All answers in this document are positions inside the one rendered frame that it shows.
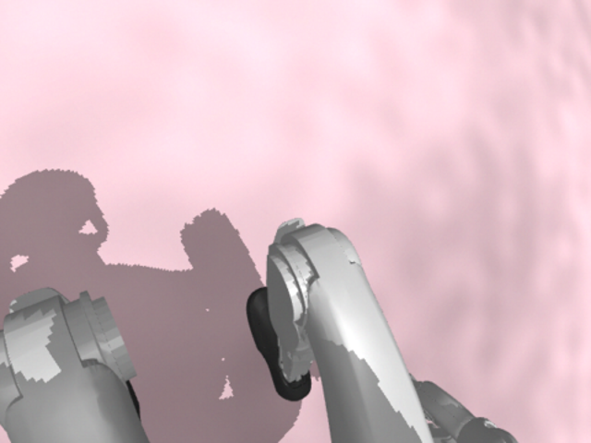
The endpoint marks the right robot arm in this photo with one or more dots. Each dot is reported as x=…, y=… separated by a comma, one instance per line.
x=481, y=430

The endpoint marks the right robot foot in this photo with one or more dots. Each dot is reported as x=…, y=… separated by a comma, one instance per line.
x=267, y=343

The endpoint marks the left robot foot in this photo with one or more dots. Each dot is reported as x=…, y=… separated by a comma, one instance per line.
x=133, y=396

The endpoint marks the right robot hand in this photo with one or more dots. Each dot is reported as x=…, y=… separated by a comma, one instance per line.
x=447, y=413

